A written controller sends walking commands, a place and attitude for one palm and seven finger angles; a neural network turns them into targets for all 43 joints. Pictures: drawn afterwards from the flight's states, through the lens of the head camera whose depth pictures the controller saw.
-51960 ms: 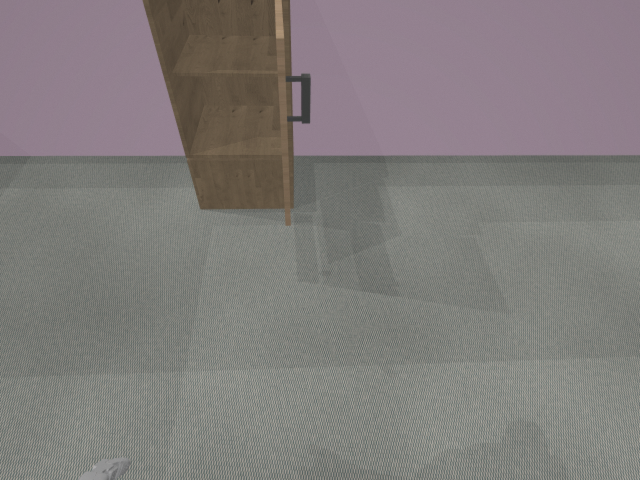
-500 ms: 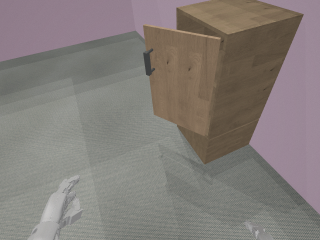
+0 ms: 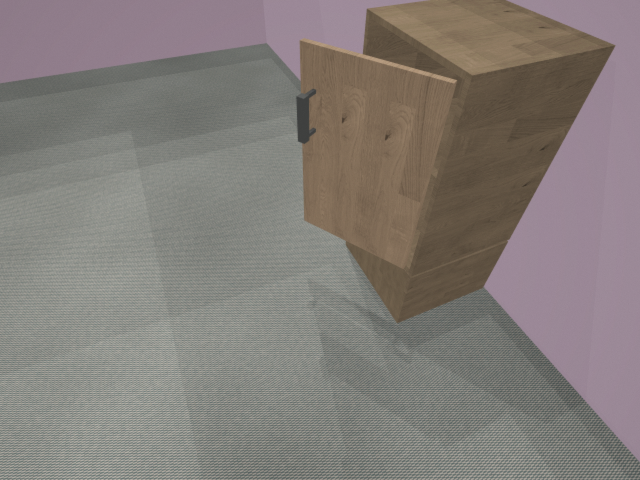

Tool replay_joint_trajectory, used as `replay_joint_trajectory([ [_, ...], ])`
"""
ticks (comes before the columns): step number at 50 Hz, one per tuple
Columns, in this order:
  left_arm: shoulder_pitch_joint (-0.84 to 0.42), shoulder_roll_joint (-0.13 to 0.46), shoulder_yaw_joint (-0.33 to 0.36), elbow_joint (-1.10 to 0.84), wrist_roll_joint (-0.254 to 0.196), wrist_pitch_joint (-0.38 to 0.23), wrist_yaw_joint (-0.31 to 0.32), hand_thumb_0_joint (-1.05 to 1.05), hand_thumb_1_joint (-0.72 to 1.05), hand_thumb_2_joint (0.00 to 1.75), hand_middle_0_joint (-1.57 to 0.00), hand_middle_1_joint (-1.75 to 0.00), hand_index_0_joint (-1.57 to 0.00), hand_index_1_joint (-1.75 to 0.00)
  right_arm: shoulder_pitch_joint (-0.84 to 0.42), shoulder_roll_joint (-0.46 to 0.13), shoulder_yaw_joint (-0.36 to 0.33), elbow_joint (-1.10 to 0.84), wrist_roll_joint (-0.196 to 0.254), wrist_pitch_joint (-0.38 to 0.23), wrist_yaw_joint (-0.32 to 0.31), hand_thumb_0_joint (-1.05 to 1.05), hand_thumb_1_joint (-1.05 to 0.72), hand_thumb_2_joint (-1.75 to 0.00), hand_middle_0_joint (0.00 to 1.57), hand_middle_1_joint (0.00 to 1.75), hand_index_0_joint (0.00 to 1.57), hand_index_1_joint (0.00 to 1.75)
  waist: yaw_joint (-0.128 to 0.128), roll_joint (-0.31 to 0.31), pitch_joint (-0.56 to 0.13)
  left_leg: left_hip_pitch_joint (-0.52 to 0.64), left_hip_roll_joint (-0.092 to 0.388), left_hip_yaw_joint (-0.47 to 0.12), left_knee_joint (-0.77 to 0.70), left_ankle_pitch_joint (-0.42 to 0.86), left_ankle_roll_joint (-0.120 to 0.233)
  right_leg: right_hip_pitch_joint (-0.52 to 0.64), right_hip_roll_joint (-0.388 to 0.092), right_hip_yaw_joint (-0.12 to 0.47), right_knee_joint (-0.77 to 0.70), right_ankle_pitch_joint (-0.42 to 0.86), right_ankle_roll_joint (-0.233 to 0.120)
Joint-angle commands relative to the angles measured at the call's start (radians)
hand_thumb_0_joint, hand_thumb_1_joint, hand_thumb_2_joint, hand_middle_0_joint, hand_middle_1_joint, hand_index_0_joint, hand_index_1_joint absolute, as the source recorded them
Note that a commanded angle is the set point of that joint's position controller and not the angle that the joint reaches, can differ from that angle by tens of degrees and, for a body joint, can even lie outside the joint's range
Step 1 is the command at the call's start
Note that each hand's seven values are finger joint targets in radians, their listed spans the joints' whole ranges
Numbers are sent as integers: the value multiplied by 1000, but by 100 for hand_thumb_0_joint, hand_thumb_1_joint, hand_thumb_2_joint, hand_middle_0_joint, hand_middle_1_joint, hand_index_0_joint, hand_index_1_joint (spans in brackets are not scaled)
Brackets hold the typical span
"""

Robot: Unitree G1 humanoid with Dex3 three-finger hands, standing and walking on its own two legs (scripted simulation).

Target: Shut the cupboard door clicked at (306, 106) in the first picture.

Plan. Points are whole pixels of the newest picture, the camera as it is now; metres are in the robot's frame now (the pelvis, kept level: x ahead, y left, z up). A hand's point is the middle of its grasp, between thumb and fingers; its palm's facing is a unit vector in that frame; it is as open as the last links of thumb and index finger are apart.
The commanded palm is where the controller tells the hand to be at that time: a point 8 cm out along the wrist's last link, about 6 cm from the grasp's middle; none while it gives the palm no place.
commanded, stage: let the arm hang, fingers relaxed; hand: left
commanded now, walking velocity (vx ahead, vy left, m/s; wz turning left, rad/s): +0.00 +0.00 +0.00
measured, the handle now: (307, 116) +0.96 +0.09 -0.04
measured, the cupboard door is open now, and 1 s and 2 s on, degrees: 32 32 32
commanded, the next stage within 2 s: look to check the result in 0.44 s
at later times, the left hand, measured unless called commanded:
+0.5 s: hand out of the picture -0.05 +0.15 -0.18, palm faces +0.03 -0.99 -0.14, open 7.3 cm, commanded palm none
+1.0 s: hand out of the picture -0.03 +0.14 -0.18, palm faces +0.02 -0.99 -0.15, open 7.4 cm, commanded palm none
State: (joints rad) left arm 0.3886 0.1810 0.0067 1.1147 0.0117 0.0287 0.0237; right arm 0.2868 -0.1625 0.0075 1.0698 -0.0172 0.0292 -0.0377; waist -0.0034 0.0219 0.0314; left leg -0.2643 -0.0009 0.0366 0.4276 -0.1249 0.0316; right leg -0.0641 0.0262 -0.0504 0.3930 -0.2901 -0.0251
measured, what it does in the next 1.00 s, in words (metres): stands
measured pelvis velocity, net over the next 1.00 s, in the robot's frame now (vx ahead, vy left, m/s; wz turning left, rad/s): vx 0.01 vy -0.01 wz -0.02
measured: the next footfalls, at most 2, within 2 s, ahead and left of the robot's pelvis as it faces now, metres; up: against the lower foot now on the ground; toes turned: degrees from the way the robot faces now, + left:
right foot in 1.96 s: +0.12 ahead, -0.15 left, +0.00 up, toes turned +26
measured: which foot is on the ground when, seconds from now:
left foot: down 0.00-1.00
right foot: down 0.00-1.00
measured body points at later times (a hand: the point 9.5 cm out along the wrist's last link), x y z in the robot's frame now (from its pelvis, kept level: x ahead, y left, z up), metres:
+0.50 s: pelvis +0.00 +0.00 +0.00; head -0.01 +0.01 +0.45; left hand -0.05 +0.21 -0.17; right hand -0.05 -0.20 -0.16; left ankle +0.07 +0.10 -0.74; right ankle -0.05 -0.10 -0.74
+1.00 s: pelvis +0.01 -0.01 +0.00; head +0.01 +0.00 +0.45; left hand -0.03 +0.20 -0.16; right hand -0.01 -0.22 -0.16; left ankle +0.07 +0.10 -0.74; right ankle -0.05 -0.10 -0.74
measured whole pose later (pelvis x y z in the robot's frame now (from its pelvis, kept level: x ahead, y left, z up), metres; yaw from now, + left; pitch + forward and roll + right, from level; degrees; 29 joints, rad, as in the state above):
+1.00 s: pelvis +0.01 -0.01 +0.00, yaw -1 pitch -1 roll +0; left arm 0.37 0.11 0.00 1.15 0.01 0.00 0.04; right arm 0.30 -0.12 0.00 1.13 -0.01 0.01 -0.04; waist -0.01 -0.01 0.02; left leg -0.25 0.00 0.05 0.41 -0.13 0.03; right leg -0.07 0.02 -0.03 0.40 -0.31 -0.03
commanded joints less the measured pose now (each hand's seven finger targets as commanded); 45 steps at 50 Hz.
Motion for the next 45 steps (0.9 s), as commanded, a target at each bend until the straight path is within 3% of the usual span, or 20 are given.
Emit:
replay_joint_trajectory([
  [1, 48, 65, 7, -6, -1, -24, 9, 0, 90, 90, -20, -30, -20, -30, 45, -109, -25, -3, 3, -16, -4, 0, -90, -90, 20, 30, 20, 30, -5, -60, 87, 80, 105, -129, -112, -101, 5, -188, -112, 99, -114, -37, -27],
  [5, 63, 54, 8, 6, 1, -22, 13, 0, 90, 90, -20, -30, -20, -30, 60, -90, -25, 19, 1, -12, -2, 0, -90, -90, 20, 30, 20, 30, -3, -35, 116, 50, 99, -131, -136, -167, 4, -209, -104, 105, -108, -80, -25],
  [13, 81, 39, 13, 16, 1, -23, 15, 0, 90, 90, -20, -30, -20, -30, 86, -59, -24, 39, 1, -17, -4, 0, -90, -90, 20, 30, 20, 30, 2, 12, 105, 33, 90, -128, -144, -168, 2, -200, -104, 99, -90, -64, -25],
  [21, 91, 17, 14, 20, 1, -27, 18, 0, 90, 90, -20, -30, -20, -30, 108, -44, -27, 44, 1, -18, -7, 0, -90, -90, 20, 30, 20, 30, -2, 16, 95, 41, 88, -128, -138, -165, 1, -207, -101, 100, -85, -55, -26],
  [34, 103, 10, 8, 33, -1, -37, 23, 0, 90, 90, -20, -30, -20, -30, 109, -34, -25, 49, 6, -21, -7, 0, -90, -90, 20, 30, 20, 30, -7, -33, 79, 89, 90, -106, -94, -44, 5, -209, -111, 112, -100, 1, -26],
  [45, 96, 12, 5, 35, -1, -38, 24, 0, 90, 90, -20, -30, -20, -30, 89, -40, -21, 51, 6, -22, -7, 0, -90, -90, 20, 30, 20, 30, -6, -19, 95, 99, 94, -99, -88, -11, 4, -203, -113, 113, -106, 28, -23],
])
